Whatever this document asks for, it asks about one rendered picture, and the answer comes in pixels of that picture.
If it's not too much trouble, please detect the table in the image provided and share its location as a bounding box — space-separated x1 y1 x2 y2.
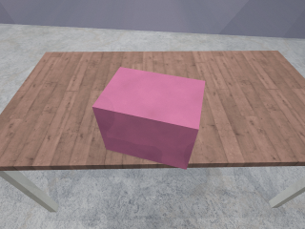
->
0 51 305 213

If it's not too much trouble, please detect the carton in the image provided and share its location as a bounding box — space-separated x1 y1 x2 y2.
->
92 67 206 170

